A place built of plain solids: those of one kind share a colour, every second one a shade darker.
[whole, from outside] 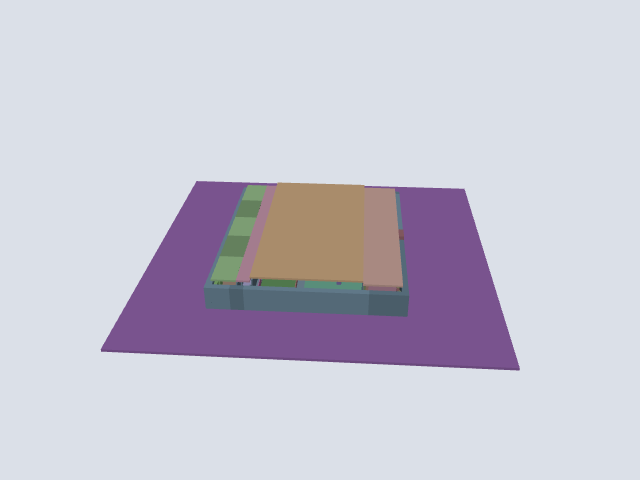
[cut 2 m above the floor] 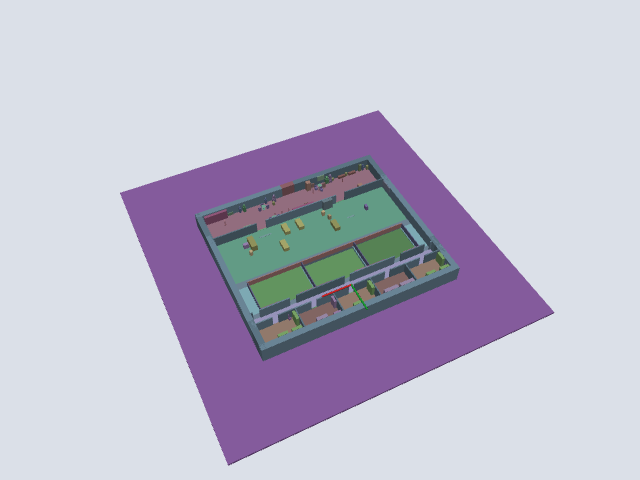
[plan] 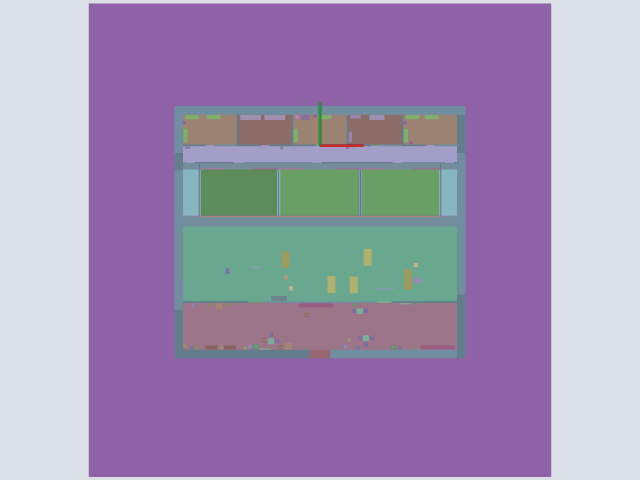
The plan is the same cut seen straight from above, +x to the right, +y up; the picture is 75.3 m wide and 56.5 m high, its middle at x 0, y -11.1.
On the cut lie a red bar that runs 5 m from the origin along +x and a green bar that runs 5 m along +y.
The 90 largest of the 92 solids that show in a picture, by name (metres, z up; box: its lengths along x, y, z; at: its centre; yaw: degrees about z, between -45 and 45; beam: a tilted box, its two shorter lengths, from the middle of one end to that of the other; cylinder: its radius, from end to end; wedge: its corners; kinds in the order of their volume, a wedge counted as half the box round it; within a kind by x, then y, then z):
{
 "ground_under_all_1": {"box": [54.46, 55.73, 0.4], "at": [0.0, -11.12, -0.75]},
 "wall_1": {"box": [1.0, 7.5, 3.76], "at": [-16.63, -21.26, 1.28]},
 "wall_2": {"box": [1.0, 18.2, 3.76], "at": [-16.63, -10.21, 1.28]},
 "wall_3": {"box": [1.0, 3.85, 3.76], "at": [-16.63, -0.98, 1.28]},
 "wall_4": {"box": [1.0, 5.5, 3.76], "at": [-16.63, 1.89, 1.28]},
 "wall_5": {"box": [2.87, 0.2, 3.76], "at": [-14.89, 0.04, 1.28]},
 "wall_6": {"box": [8.29, 1.0, 3.76], "at": [-12.98, 4.14, 1.28]},
 "wall_7": {"box": [4.53, 0.2, 3.76], "at": [-12.44, -2.01, 1.28]},
 "wall_8": {"box": [7.91, 0.2, 3.76], "at": [-12.37, -18.41, 1.28]},
 "wall_9": {"box": [2.87, 0.2, 3.76], "at": [-11.07, 0.04, 1.28]},
 "wall_10": {"box": [0.2, 3.9, 3.76], "at": [-9.73, 1.89, 1.28]},
 "wall_11": {"box": [15.93, 1.0, 3.76], "at": [-9.16, -24.51, 1.28]},
 "wall_12": {"box": [2.87, 0.2, 3.76], "at": [-8.4, 0.04, 1.28]},
 "wall_13": {"box": [8.29, 1.0, 3.76], "at": [-6.49, 4.14, 1.28]},
 "wall_14": {"box": [8.17, 0.2, 3.76], "at": [-4.95, -2.01, 1.28]},
 "wall_15": {"box": [2.87, 0.2, 3.76], "at": [-4.58, 0.04, 1.28]},
 "wall_16": {"box": [5.54, 0.2, 3.76], "at": [-3.25, 0.04, 1.28]},
 "wall_17": {"box": [0.2, 3.9, 3.76], "at": [-3.25, 1.89, 1.28]},
 "wall_18": {"box": [2.87, 0.2, 3.76], "at": [-1.91, 0.04, 1.28]},
 "wall_19": {"box": [13.44, 0.2, 3.76], "at": [0.0, -18.41, 1.28]},
 "wall_20": {"box": [8.29, 1.0, 3.76], "at": [0.0, 4.14, 1.28]},
 "wall_21": {"box": [5.54, 0.2, 3.76], "at": [3.25, 0.04, 1.28]},
 "wall_22": {"box": [0.2, 3.9, 3.76], "at": [3.25, 1.89, 1.28]},
 "wall_23": {"box": [8.43, 0.2, 3.76], "at": [4.35, -2.01, 1.28]},
 "wall_24": {"box": [8.29, 1.0, 3.76], "at": [6.49, 4.14, 1.28]},
 "wall_25": {"box": [2.87, 0.2, 3.76], "at": [8.4, 0.04, 1.28]},
 "wall_26": {"box": [15.93, 1.0, 3.76], "at": [9.16, -24.51, 1.28]},
 "wall_27": {"box": [5.54, 0.2, 3.76], "at": [9.73, 0.04, 1.28]},
 "wall_28": {"box": [0.2, 3.9, 3.76], "at": [9.73, 1.89, 1.28]},
 "wall_29": {"box": [5.04, 0.2, 3.76], "at": [12.19, -2.01, 1.28]},
 "wall_30": {"box": [7.91, 0.2, 3.76], "at": [12.37, -18.41, 1.28]},
 "wall_31": {"box": [8.29, 1.0, 3.76], "at": [12.98, 4.14, 1.28]},
 "wall_32": {"box": [2.87, 0.2, 3.76], "at": [14.89, 0.04, 1.28]},
 "wall_33": {"box": [1.0, 7.5, 3.76], "at": [16.63, -21.26, 1.28]},
 "wall_34": {"box": [1.0, 18.2, 3.76], "at": [16.63, -10.21, 1.28]},
 "wall_35": {"box": [1.0, 3.85, 3.76], "at": [16.63, -0.98, 1.28]},
 "wall_36": {"box": [1.0, 5.5, 3.76], "at": [16.63, 1.89, 1.28]},
 "floor_yard_1": {"box": [32.45, 8.9, 1.12], "at": [0.0, -13.96, -0.04]},
 "floor_lobby_1": {"box": [32.45, 5.7, 1.12], "at": [0.0, -21.26, -0.04]},
 "ceil_hall_1": {"box": [32.45, 16.4, 0.3], "at": [0.0, -10.21, 4.62]},
 "floor_plot_1": {"box": [8.95, 5.45, 0.96], "at": [-9.55, -5.54, -0.12]},
 "floor_plot_2": {"box": [9.25, 5.45, 0.6], "at": [-0.05, -5.54, -0.3]},
 "floor_plot_3": {"box": [9.05, 5.45, 1.12], "at": [9.5, -5.54, -0.04]},
 "floor_store_1": {"box": [6.49, 3.7, 1.12], "at": [-12.98, 1.89, -0.04]},
 "floor_store_2": {"box": [6.49, 3.7, 1.12], "at": [0.0, 1.89, -0.04]},
 "floor_store_3": {"box": [6.49, 3.7, 1.12], "at": [12.98, 1.89, -0.04]},
 "floor_walkway_1": {"box": [32.45, 1.25, 1.12], "at": [0.0, -8.88, -0.04]},
 "floor_walkway_2": {"box": [32.45, 0.8, 1.12], "at": [0.0, -2.41, -0.04]},
 "floor_back_corridor_1": {"box": [32.45, 2.05, 1.12], "at": [0.0, -0.98, -0.04]},
 "ceil_lobby_1": {"box": [32.45, 5.7, 0.3], "at": [0.0, -21.26, 4.07]},
 "floor_office_1": {"box": [6.49, 3.7, 1.12], "at": [-6.49, 1.89, -0.04]},
 "floor_office_2": {"box": [6.49, 3.7, 1.12], "at": [6.49, 1.89, -0.04]},
 "floor_baulk_1": {"box": [2.2, 5.45, 1.12], "at": [-15.12, -5.53, -0.04]},
 "floor_baulk_2": {"box": [0.4, 5.45, 1.12], "at": [-4.88, -5.53, -0.04]},
 "floor_baulk_3": {"box": [0.4, 5.45, 1.12], "at": [4.78, -5.53, -0.04]},
 "floor_baulk_4": {"box": [2.2, 5.45, 1.12], "at": [15.12, -5.53, -0.04]},
 "ceil_store_1": {"box": [6.49, 3.7, 0.3], "at": [-12.98, 1.89, 3.92]},
 "ceil_store_2": {"box": [6.49, 3.7, 0.3], "at": [0.0, 1.89, 3.92]},
 "ceil_store_3": {"box": [6.49, 3.7, 0.3], "at": [12.98, 1.89, 3.92]},
 "ceil_back_corridor_1": {"box": [32.45, 2.05, 0.3], "at": [0.0, -0.98, 3.92]},
 "ceil_office_1": {"box": [6.49, 3.7, 0.3], "at": [-6.49, 1.89, 3.92]},
 "ceil_office_2": {"box": [6.49, 3.7, 0.3], "at": [6.49, 1.89, 3.92]},
 "shelves_store_1": {"box": [0.5, 1.6, 2.0], "at": [-15.85, 1.19, 1.52]},
 "shelves_store_2": {"box": [1.6, 0.5, 2.0], "at": [-15.07, 3.36, 1.52]},
 "shelves_store_3": {"box": [1.6, 0.5, 2.0], "at": [-12.53, 3.36, 1.52]},
 "shelves_store_4": {"box": [0.5, 1.6, 2.0], "at": [-2.87, 1.19, 1.52]},
 "shelves_store_5": {"box": [1.6, 0.5, 2.0], "at": [0.56, 3.36, 1.52]},
 "shelves_store_6": {"box": [0.5, 1.6, 2.0], "at": [10.12, 1.19, 1.52]},
 "shelves_store_7": {"box": [1.6, 0.5, 2.0], "at": [10.88, 3.36, 1.52]},
 "shelves_store_8": {"box": [1.6, 0.5, 2.0], "at": [13.13, 3.36, 1.52]},
 "door_leaf_1": {"box": [2.4, 0.97, 4.39], "at": [0.0, -24.52, 1.59]},
 "console_hall_1": {"box": [0.95, 2.0, 0.79], "at": [-4.07, -13.41, 0.91]},
 "console_hall_2": {"box": [0.95, 2.0, 0.79], "at": [1.36, -16.34, 0.91]},
 "console_hall_3": {"box": [0.95, 2.0, 0.79], "at": [3.96, -16.38, 0.91]},
 "console_hall_4": {"box": [0.95, 2.0, 0.79], "at": [5.63, -13.14, 0.91]},
 "console_hall_5": {"box": [1.0, 2.4, 1.16], "at": [10.37, -15.75, 1.09]},
 "cabinets_office_1": {"box": [2.45, 0.6, 2.0], "at": [-8.16, 3.31, 1.52]},
 "cabinets_office_2": {"box": [2.45, 0.6, 2.0], "at": [-5.31, 3.31, 1.52]},
 "cabinets_office_3": {"box": [1.8, 0.6, 2.0], "at": [6.7, 3.31, 1.52]},
 "rail_far_1": {"box": [28.57, 0.12, 2.17], "at": [0.0, -8.32, 0.48]},
 "lockers_lobby_1": {"box": [4.05, 0.5, 1.8], "at": [-0.5, -18.79, 1.42]},
 "lockers_lobby_2": {"box": [4.05, 0.5, 1.8], "at": [13.85, -23.73, 1.42]},
 "rail_baulk_1": {"box": [0.12, 6.15, 2.17], "at": [-14.22, -5.19, 0.48]},
 "rail_baulk_2": {"box": [0.12, 5.45, 2.17], "at": [-4.88, -5.54, 0.48]},
 "rail_baulk_3": {"box": [0.12, 5.45, 2.17], "at": [4.78, -5.54, 0.48]},
 "rail_baulk_4": {"box": [0.12, 6.15, 2.17], "at": [14.22, -5.19, 0.48]},
 "drinks_machine_lobby_1": {"box": [0.8, 0.75, 1.85], "at": [-11.88, -18.91, 1.44]},
 "drinks_machine_lobby_2": {"box": [0.8, 0.75, 1.85], "at": [-3.73, -23.61, 1.44]},
 "cabinets_hall_1": {"box": [1.8, 0.6, 2.0], "at": [-4.83, -17.98, 1.52]},
 "shelf_office_1": {"box": [0.4, 1.2, 1.8], "at": [3.58, 0.99, 1.42]}
}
